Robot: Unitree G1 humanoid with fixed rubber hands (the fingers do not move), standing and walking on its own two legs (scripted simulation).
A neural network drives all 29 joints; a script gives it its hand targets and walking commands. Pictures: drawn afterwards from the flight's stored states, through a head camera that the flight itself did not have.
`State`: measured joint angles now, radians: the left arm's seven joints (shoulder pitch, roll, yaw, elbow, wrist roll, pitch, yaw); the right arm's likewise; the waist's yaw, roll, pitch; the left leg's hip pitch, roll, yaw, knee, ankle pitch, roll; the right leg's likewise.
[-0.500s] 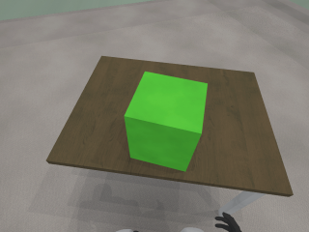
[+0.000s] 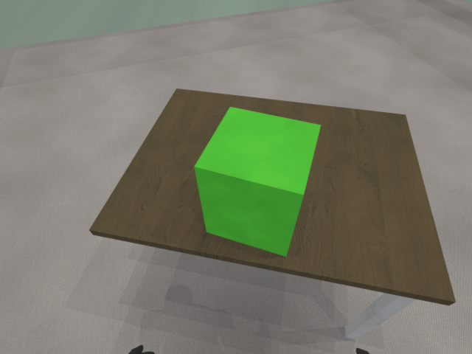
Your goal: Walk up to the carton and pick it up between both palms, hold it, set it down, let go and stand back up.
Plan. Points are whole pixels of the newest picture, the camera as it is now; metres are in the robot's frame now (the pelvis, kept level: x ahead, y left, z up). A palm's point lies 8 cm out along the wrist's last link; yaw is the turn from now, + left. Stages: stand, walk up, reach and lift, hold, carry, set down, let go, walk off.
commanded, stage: walk up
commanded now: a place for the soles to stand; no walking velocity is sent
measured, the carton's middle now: (258, 183) +0.49 -0.03 -0.05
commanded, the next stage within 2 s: none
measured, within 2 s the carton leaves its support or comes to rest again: neither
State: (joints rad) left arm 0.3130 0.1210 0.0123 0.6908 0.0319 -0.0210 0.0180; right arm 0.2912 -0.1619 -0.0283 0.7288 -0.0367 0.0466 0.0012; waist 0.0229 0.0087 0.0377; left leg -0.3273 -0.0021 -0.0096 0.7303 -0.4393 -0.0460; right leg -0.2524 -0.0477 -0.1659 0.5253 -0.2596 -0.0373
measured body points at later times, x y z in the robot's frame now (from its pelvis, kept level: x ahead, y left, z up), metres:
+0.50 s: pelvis +0.03 +0.02 +0.01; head +0.03 +0.03 +0.46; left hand +0.08 +0.24 -0.13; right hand +0.11 -0.20 -0.12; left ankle +0.00 +0.12 -0.73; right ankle +0.02 -0.10 -0.73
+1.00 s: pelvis +0.01 +0.03 +0.00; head +0.04 +0.02 +0.45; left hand +0.04 +0.26 -0.13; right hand +0.13 -0.20 -0.13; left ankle +0.00 +0.13 -0.69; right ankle +0.02 -0.10 -0.73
